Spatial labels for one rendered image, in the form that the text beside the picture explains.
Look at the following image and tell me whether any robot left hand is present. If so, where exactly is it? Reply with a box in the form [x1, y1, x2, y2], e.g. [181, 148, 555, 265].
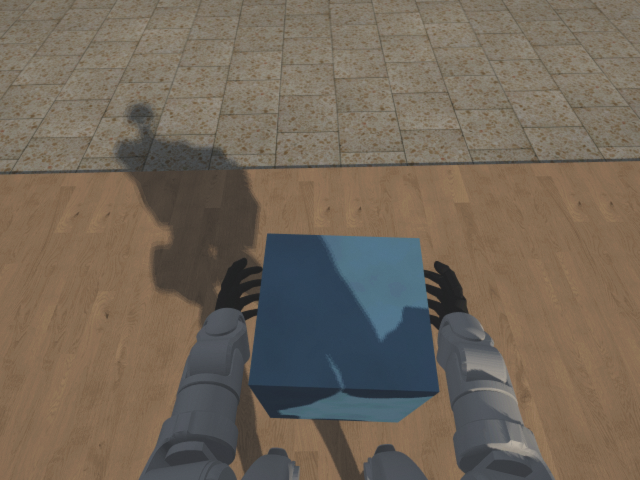
[215, 258, 263, 320]

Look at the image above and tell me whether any robot right forearm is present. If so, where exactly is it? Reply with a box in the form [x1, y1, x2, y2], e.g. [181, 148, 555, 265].
[436, 312, 555, 480]

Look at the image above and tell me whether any robot right thigh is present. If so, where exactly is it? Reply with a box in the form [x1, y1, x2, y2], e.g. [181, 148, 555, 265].
[363, 451, 428, 480]

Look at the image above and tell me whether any robot right hand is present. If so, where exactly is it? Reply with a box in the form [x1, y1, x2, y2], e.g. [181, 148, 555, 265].
[424, 261, 469, 330]

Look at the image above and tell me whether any robot left forearm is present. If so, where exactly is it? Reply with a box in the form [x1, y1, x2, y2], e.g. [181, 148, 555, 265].
[139, 308, 250, 480]

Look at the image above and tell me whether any right robot shin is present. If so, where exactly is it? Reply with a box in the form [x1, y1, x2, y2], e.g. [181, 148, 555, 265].
[374, 444, 395, 455]

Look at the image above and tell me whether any robot left upper arm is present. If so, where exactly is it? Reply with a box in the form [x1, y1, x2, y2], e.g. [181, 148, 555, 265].
[140, 460, 237, 480]

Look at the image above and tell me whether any carton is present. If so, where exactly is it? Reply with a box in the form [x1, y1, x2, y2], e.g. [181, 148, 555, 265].
[248, 233, 439, 423]

